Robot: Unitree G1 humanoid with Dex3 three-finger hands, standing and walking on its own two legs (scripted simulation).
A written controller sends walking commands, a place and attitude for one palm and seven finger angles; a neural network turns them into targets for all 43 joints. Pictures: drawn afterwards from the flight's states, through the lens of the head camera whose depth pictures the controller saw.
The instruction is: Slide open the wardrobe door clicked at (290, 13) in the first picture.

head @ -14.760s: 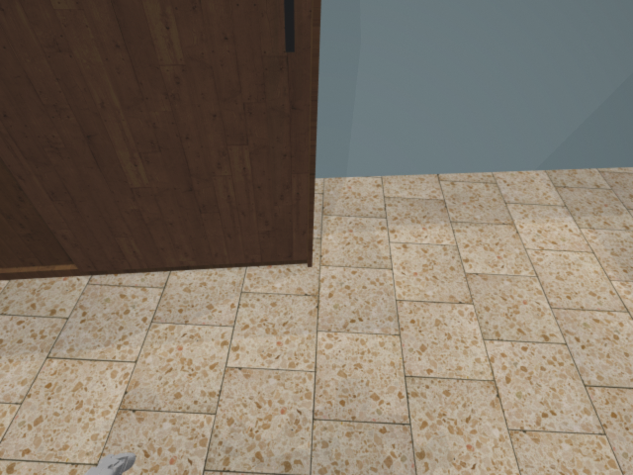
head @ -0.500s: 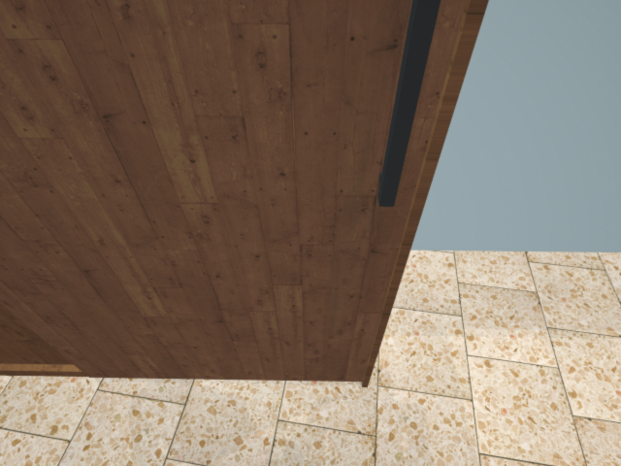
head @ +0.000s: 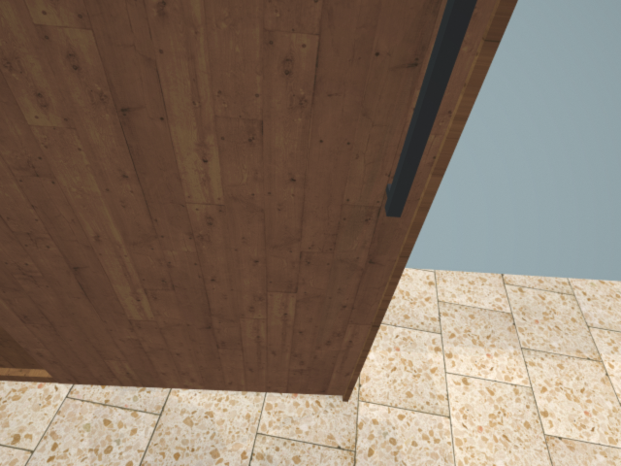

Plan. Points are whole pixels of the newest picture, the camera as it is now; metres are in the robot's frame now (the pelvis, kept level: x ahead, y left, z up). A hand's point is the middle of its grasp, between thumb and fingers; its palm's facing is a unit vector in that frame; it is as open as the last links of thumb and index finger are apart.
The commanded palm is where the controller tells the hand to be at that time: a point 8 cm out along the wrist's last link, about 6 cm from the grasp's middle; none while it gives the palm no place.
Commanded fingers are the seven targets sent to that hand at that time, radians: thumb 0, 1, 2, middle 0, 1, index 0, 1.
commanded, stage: look again from close up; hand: right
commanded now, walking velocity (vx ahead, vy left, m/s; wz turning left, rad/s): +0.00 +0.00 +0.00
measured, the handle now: (420, 109) +0.46 -0.09 +0.26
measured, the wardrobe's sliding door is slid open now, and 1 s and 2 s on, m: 0.00 0.00 0.00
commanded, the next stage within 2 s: raise the hand with hooked fingers in 0.70 s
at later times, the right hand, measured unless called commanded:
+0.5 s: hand out of the picture +0.00 -0.14 -0.17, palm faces +0.02 +0.98 -0.21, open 7.3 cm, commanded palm none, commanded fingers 0.00 -0.90 -0.90 0.20 0.30 0.20 0.30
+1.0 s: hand (464, 419) +0.19 -0.17 +0.02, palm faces +0.26 +0.96 -0.12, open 7.5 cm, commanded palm +0.10 -0.21 -0.02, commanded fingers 0.00 -0.64 -0.79 0.22 0.47 0.22 0.47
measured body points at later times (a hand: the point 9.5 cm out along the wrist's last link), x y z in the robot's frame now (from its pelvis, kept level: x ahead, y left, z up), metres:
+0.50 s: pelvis +0.00 +0.03 +0.00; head +0.01 +0.05 +0.45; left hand -0.02 +0.25 -0.16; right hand +0.00 -0.19 -0.15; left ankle +0.03 +0.13 -0.73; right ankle -0.05 -0.09 -0.73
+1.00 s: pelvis -0.02 +0.03 +0.00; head -0.03 +0.05 +0.44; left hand +0.10 +0.28 -0.12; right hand +0.17 -0.22 +0.03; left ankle +0.03 +0.13 -0.73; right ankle -0.05 -0.09 -0.73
